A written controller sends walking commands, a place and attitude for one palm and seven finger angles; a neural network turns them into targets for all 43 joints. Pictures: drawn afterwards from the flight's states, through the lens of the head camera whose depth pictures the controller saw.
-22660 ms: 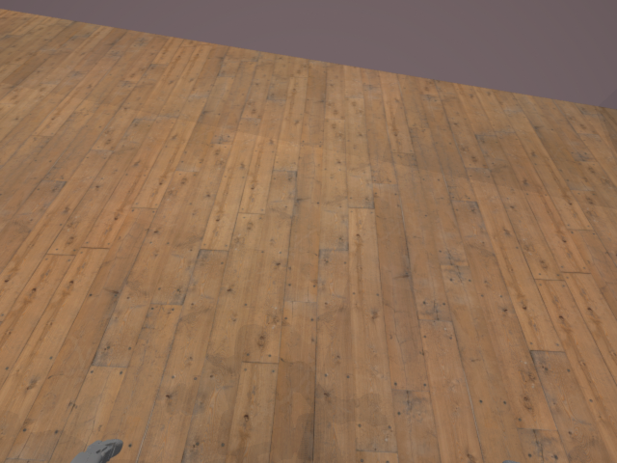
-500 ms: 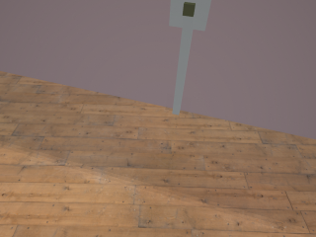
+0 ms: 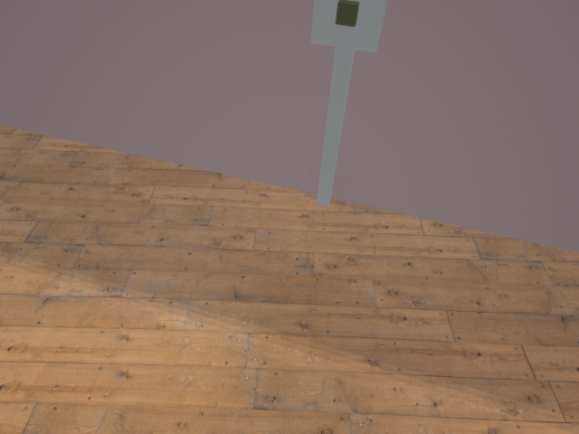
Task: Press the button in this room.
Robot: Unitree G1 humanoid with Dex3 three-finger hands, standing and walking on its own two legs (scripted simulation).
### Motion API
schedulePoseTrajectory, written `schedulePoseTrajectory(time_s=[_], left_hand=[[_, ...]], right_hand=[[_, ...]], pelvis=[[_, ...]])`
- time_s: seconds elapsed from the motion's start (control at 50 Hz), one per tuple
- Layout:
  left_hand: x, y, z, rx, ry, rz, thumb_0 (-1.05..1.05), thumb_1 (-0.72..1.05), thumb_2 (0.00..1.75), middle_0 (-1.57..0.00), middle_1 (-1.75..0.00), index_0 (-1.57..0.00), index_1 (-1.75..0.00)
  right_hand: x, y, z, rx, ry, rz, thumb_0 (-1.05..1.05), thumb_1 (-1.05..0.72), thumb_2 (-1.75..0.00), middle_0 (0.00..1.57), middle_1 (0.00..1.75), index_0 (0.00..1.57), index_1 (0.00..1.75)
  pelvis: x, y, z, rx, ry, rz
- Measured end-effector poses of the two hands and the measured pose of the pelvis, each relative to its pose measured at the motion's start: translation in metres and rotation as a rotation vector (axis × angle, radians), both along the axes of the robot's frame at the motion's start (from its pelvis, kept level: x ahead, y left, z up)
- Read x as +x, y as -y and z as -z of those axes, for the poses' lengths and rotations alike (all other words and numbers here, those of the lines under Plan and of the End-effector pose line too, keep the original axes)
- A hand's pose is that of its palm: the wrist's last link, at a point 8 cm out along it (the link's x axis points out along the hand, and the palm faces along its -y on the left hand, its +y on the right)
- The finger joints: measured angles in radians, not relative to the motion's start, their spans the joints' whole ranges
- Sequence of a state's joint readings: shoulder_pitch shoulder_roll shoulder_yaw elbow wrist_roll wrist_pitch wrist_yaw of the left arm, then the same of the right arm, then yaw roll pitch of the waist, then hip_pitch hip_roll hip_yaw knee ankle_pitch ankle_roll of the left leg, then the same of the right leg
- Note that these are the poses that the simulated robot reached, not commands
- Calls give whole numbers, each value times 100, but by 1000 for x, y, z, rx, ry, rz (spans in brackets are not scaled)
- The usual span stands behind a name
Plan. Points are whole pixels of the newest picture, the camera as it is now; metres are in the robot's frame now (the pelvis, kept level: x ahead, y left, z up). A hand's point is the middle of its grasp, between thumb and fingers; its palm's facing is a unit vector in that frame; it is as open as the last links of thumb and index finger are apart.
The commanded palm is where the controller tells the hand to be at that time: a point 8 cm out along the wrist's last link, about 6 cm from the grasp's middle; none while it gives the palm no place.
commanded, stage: look at it before walking up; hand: left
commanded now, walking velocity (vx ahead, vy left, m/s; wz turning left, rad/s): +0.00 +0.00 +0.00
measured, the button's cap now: (347, 12) +1.19 -0.09 +0.10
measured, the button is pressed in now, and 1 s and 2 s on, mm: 0 0 0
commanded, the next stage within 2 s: walk to a spot facing it in 0.38 s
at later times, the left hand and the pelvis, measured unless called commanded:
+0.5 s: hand out of the picture +0.07 +0.23 -0.16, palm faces +0.01 -0.95 -0.32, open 7.3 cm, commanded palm none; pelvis +0.00 -0.01 +0.00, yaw +1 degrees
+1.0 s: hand out of the picture +0.08 +0.11 -0.17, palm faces -0.07 -0.98 -0.18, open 7.3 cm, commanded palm none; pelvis +0.11 -0.06 +0.00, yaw -9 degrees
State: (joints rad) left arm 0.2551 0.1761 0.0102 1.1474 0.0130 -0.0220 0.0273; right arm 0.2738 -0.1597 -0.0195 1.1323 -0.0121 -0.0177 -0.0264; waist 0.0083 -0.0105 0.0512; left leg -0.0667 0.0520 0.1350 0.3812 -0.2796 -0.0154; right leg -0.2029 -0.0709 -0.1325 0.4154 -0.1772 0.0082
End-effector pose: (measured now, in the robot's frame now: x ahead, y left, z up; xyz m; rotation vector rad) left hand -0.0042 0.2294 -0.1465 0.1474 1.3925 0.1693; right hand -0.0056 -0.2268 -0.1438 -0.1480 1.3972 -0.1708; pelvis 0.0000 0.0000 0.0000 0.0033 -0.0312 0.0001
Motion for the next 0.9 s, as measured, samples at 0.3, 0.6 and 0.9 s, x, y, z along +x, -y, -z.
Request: schedulePoseTrajectory(time_s=[0.3,0.6,0.9], left_hand=[[36,-27,-14,77,81,33,0,91,90,-20,-30,-21,-30],[76,-41,-25,127,145,66,0,91,90,-20,-30,-21,-30],[100,47,1,25,51,73,0,91,90,-20,-30,-20,-30]], right_hand=[[34,35,-7,-51,63,-49,0,-91,-90,20,30,20,30],[73,66,-16,-110,135,-89,0,-91,-90,20,30,20,30],[54,62,27,39,-60,65,1,-91,-90,20,30,20,30]], pelvis=[[1,7,-1,1,-4,-6],[9,14,-1,-1,-13,14],[78,56,19,17,-18,113]])
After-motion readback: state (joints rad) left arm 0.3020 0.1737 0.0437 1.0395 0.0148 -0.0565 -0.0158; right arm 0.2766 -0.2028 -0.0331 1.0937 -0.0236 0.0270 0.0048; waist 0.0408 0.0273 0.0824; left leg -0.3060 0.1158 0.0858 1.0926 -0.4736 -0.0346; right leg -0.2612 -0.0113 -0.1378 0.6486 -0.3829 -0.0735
